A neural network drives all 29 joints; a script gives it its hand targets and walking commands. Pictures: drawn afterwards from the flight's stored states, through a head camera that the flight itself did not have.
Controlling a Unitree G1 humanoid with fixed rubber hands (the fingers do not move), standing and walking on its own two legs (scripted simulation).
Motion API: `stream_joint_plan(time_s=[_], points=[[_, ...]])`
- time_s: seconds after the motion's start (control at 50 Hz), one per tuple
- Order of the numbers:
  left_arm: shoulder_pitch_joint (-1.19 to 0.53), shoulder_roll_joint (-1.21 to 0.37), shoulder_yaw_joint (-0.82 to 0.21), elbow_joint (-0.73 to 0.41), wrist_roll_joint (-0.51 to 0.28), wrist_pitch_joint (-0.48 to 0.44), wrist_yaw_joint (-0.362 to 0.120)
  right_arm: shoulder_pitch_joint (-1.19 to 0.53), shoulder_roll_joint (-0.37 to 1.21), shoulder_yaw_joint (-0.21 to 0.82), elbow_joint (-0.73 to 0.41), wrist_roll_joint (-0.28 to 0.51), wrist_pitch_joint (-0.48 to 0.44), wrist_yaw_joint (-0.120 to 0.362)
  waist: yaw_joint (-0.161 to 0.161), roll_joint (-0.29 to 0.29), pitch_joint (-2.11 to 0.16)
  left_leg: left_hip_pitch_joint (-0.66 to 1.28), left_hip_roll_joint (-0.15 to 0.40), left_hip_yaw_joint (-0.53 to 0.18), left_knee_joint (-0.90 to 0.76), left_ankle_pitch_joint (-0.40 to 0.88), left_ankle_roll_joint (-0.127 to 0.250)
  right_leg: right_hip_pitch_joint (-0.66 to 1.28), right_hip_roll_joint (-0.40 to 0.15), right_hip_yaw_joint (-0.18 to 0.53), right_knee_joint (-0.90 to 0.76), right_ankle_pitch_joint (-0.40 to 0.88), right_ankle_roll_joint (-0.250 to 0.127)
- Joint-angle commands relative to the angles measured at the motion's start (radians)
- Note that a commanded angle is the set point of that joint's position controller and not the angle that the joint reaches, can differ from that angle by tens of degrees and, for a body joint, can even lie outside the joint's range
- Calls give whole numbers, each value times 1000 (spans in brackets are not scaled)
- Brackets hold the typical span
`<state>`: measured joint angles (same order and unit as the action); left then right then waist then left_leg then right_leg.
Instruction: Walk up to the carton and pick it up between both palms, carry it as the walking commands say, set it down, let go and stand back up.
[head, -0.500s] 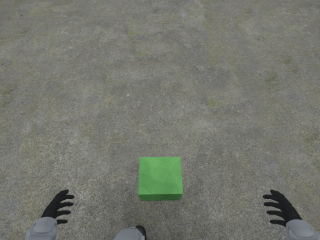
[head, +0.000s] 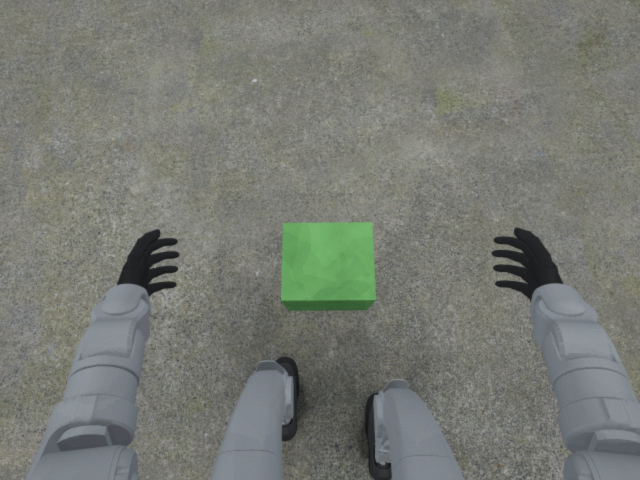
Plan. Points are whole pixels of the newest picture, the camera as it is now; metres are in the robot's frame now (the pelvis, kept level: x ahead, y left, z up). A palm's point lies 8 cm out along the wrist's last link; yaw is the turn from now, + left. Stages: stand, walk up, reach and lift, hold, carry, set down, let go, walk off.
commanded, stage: reach and lift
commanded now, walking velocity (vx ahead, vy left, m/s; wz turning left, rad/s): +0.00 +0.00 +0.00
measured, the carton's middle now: (327, 269) +0.47 +0.01 -0.61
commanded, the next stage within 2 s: none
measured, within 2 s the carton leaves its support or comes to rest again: neither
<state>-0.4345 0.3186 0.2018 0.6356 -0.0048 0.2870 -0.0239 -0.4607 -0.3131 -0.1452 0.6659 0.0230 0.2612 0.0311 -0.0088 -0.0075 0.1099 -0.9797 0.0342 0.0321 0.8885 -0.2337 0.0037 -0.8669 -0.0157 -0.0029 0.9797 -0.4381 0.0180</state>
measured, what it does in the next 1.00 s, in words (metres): lowers itself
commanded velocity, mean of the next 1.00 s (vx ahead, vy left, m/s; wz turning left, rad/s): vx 0.00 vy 0.00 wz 0.00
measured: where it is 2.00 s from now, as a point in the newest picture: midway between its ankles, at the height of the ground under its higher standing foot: (332, 432)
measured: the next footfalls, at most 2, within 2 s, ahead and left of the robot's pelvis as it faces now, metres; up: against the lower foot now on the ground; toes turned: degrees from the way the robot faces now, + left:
none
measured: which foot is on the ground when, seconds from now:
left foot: down 0.00-1.00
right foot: down 0.00-1.00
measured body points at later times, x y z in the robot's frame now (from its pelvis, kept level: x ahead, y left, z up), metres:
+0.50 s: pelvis -0.02 +0.00 -0.05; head +0.27 +0.01 +0.30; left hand +0.48 +0.23 -0.15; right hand +0.49 -0.21 -0.14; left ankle +0.10 +0.12 -0.67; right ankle +0.01 -0.13 -0.67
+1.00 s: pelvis -0.03 -0.01 -0.11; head +0.30 +0.00 +0.21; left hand +0.50 +0.21 -0.24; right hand +0.51 -0.19 -0.23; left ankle +0.10 +0.12 -0.67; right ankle +0.01 -0.13 -0.67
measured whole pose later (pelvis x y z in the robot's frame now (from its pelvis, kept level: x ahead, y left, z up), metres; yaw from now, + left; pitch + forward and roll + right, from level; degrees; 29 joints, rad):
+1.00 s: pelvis -0.03 -0.01 -0.11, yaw -3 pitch +50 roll -2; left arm -1.15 0.26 0.41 0.94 0.08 0.12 0.00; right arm -1.17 -0.24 -0.31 0.92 -0.02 0.13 -0.03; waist 0.03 -0.01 -0.09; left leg -1.84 0.07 0.01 1.21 -0.24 0.00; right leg -1.74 0.02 -0.01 1.33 -0.46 0.01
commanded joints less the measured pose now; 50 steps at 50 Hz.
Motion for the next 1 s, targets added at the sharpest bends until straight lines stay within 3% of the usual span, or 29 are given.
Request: stream_joint_plan(time_s=[0.0, 0.14, 0.26, 0.38, 0.54, 0.62, 0.68, 0.74, 0.84, 0.9, 0.98], points=[[-233, 160, 42, -82, -3, -7, 6, -238, -145, -43, -89, 18, -4, -5, 11, 11, -632, 532, -59, -32, 4, 147, -19, -89, 49, -21, -149, 101, 27], [-484, 162, 40, 14, -21, 0, 22, -481, -155, -60, 14, 33, -2, -10, 11, 21, -727, 460, -53, -35, 39, 69, -18, -204, 64, -33, -115, 24, 25], [-638, 134, 62, 104, -23, -38, 33, -646, -149, -69, 121, 43, -46, -7, 10, 26, -817, 418, -57, -39, 79, 116, -19, -320, 74, -40, -76, 65, 20], [-779, 116, 100, 151, -6, -106, 45, -789, -140, -90, 176, 46, -109, -18, 39, 22, -980, 415, -66, -44, 127, 250, -11, -433, 89, -41, -36, 158, 21], [-862, 79, 137, 166, 6, -152, 57, -863, -143, -136, 204, 21, -155, -29, 41, 28, -1171, 441, -69, -63, 189, 462, -1, -580, 106, -47, -2, 290, 19], [-816, 49, 154, 103, 27, -167, 43, -814, -115, -161, 140, -1, -171, -28, 30, 34, -1297, 504, -65, -81, 210, 646, 6, -611, 105, -48, 3, 406, 22], [-803, 32, 169, 54, 46, -173, 28, -816, -90, -169, 75, -12, -175, -25, 33, 31, -1326, 495, -59, -89, 217, 705, 9, -642, 103, -50, 0, 433, 24], [-804, 28, 189, 37, 62, -176, 15, -839, -63, -170, 32, -26, -167, -24, 44, 5, -1302, 388, -60, -73, 215, 644, 5, -608, 100, -50, 12, 427, 30], [-846, 35, 211, 128, 86, -181, 4, -878, -12, -162, 98, -49, -148, -33, 53, -36, -1110, 43, -65, -22, 243, 338, -8, -574, 96, -45, 83, 286, 37], [-899, 45, 216, 197, 90, -184, 10, -910, -5, -161, 157, -52, -145, -49, 51, -29, -1036, -91, -65, -7, 308, 200, -16, -641, 99, -44, 151, 177, 33], [-931, 69, 208, 231, 76, -186, 33, -917, -29, -169, 186, -43, -151, -76, 44, -1, -1090, -116, -70, -1, 423, 166, -23, -729, 109, -55, 256, 130, 26]])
